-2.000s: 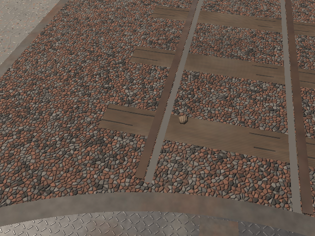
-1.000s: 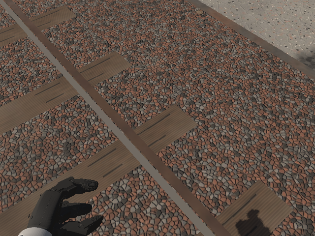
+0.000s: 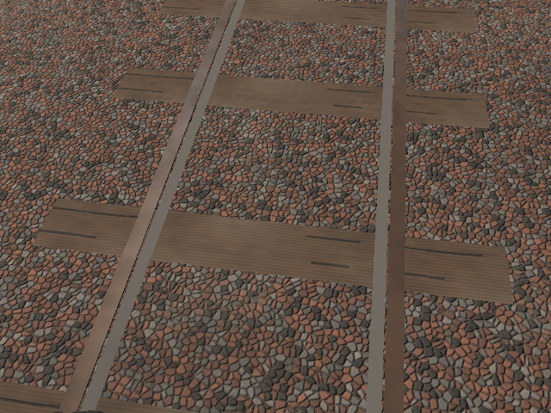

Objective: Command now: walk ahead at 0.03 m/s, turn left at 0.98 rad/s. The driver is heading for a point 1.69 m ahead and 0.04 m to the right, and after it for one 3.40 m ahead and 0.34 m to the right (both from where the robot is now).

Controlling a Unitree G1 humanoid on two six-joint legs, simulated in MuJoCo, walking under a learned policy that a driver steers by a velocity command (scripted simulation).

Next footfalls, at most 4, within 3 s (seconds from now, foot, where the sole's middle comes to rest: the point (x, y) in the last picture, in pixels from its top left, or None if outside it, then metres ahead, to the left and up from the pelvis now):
0.32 left None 0.01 0.15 -0.77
0.84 right None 0.03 -0.08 -0.77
1.24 left None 0.46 0.06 -0.77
1.64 right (397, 363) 0.58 -0.24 -0.77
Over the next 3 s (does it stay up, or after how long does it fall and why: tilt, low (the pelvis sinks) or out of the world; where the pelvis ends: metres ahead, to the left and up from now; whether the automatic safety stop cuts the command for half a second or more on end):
stays up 0.61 -0.04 0.00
